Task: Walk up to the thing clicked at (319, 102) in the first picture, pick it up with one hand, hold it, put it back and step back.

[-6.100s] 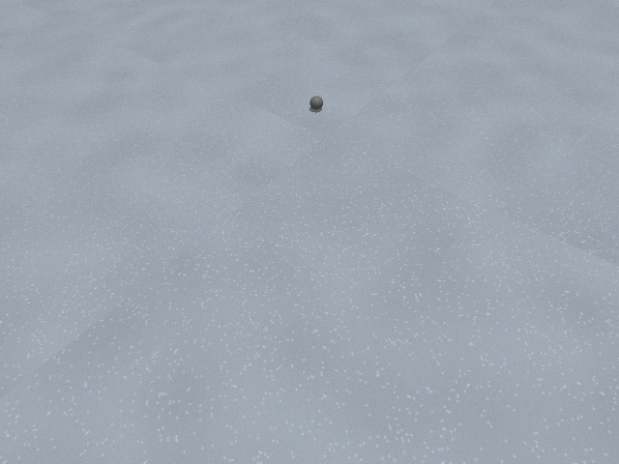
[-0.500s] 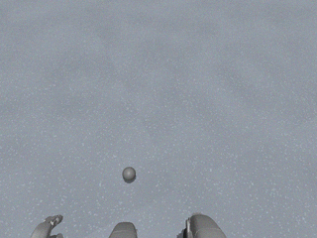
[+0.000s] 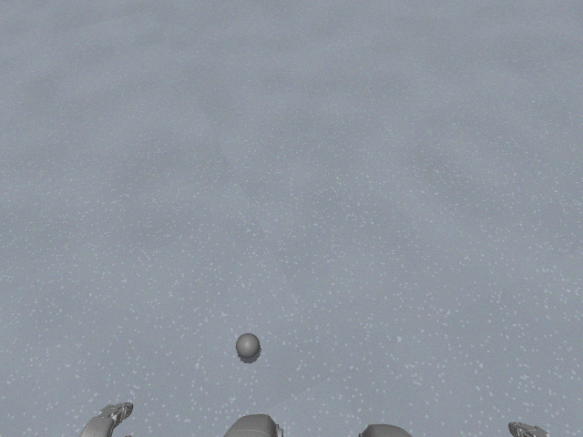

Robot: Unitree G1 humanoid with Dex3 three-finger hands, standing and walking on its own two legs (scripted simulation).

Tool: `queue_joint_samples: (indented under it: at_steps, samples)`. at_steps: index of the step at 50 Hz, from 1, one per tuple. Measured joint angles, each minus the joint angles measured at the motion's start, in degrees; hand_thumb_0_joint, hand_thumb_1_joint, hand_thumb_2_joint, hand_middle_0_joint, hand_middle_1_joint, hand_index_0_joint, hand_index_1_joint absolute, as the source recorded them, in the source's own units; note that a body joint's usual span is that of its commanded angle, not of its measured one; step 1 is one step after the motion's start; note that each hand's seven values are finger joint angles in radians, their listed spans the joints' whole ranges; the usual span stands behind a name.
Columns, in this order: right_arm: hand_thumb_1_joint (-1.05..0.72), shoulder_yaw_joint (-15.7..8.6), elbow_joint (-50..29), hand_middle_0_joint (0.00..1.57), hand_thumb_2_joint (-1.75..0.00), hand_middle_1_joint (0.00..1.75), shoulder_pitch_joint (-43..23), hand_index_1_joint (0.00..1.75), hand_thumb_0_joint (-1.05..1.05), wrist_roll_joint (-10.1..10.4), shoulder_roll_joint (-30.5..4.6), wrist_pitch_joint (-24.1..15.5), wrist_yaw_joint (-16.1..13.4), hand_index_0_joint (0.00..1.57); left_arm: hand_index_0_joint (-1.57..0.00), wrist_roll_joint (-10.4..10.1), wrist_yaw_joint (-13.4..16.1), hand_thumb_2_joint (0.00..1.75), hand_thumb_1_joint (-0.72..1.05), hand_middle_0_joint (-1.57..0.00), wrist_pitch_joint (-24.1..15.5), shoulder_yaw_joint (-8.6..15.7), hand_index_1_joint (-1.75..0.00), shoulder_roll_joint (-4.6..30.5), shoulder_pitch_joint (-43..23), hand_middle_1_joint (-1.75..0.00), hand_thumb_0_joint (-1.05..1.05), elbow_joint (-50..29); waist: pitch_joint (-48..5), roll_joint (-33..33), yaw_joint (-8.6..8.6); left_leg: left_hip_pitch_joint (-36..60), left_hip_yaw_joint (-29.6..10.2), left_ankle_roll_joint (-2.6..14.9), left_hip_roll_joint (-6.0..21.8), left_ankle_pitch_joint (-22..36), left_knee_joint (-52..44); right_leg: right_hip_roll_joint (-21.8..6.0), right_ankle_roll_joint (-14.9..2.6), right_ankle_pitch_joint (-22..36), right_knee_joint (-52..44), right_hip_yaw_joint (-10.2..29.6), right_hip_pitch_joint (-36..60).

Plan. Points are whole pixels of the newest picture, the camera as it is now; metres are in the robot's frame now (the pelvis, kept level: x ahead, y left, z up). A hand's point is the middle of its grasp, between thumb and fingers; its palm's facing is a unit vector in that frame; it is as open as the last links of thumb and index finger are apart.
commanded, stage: walk up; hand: left
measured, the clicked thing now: (247, 345) +0.44 +0.24 -0.71
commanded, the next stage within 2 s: stand in 1.42 s
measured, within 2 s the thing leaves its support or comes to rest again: neither
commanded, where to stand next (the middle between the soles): +0.07 +0.02 m, yaw +1 degrees
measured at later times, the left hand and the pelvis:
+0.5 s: hand out of the picture +0.09 +0.27 -0.13, palm faces -0.01 -0.95 -0.31, open 7.4 cm; pelvis -0.01 +0.02 +0.03, yaw -1 degrees
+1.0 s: hand out of the picture +0.09 +0.28 -0.12, palm faces -0.01 -0.94 -0.33, open 7.4 cm; pelvis +0.01 +0.03 +0.03, yaw -1 degrees
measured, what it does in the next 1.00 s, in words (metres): stands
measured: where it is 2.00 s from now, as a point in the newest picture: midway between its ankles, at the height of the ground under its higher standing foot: outside the picture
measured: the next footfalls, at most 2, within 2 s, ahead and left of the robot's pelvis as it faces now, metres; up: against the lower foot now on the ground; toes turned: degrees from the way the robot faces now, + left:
none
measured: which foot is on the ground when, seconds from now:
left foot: down 0.00-1.00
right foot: down 0.00-1.00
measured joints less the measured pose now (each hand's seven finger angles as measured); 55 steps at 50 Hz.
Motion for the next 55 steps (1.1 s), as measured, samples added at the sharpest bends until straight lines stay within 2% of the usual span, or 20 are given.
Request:
queue_joint_samples:
  at_steps: [8,24,39,55]
  samples:
    - [-0.9,-1.03,3.43,0.2,-0.9,0.3,-2.34,0.3,0.0,0.04,-2.15,0.78,0.86,0.21,-0.2,0.63,-0.22,0.9,0.91,-0.21,-0.12,-1.13,-0.3,-1.87,0.41,-0.3,0.01,4.16,-0.31,1.0,0.07,3.49,0.5,0.11,-0.55,5.01,-8.19,-0.49,0.34,4.0,-6.28,0.39,2.47]
    - [-0.9,0.03,9.9,0.2,-0.9,0.3,-0.87,0.29,0.0,-0.48,0.54,0.57,1.56,0.21,-0.2,0.15,-0.89,0.9,0.91,-0.21,-0.15,-0.88,-0.3,-2.31,-1.42,-0.3,0.01,7.52,-3.57,-0.72,-0.33,7.4,1.08,0.81,-0.34,8.91,-16.41,-0.24,1.59,10.1,-18.09,0.88,7.8]
    - [-0.9,-0.34,9.68,0.2,-0.9,0.3,-2.84,0.3,0.0,0.03,1.69,0.12,1.24,0.21,-0.2,0.04,-0.49,0.9,0.91,-0.21,-0.25,-1.46,-0.3,-1.82,-0.42,-0.3,0.01,9.51,-3.2,-0.48,0.2,9.51,1.61,1.58,-1.12,9.65,-19.99,-1.02,2.58,11.38,-22.5,1.34,10.21]
    - [-0.9,-0.67,9.09,0.2,-0.9,0.3,-4.82,0.29,0.0,0.07,1.46,0.74,1.47,0.21,-0.2,0.56,-0.27,0.9,0.91,-0.21,-0.56,-1.84,-0.3,-2.46,-0.36,-0.3,0.01,9.4,-3.91,-0.22,0.4,10.85,1.57,1.47,-1.14,10.0,-21.41,-1.03,2.55,11.68,-23.81,1.28,11.5]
